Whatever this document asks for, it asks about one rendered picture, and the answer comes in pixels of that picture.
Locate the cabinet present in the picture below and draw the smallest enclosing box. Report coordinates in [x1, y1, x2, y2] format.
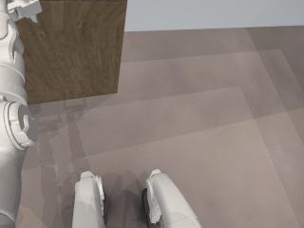
[15, 0, 127, 105]

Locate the robot left hand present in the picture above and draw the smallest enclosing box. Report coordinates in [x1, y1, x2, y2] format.
[0, 0, 43, 23]

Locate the left robot forearm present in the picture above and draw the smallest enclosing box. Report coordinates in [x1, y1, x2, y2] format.
[0, 11, 28, 107]

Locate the left robot upper arm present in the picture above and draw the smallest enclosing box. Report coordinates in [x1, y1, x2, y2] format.
[0, 101, 39, 228]

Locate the left robot thigh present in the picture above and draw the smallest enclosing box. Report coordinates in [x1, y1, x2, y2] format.
[72, 175, 105, 228]

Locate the right robot thigh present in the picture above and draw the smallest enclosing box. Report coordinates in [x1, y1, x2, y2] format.
[145, 173, 202, 228]

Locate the robot thigh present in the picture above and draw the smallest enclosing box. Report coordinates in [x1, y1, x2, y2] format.
[72, 175, 105, 228]
[145, 173, 202, 228]

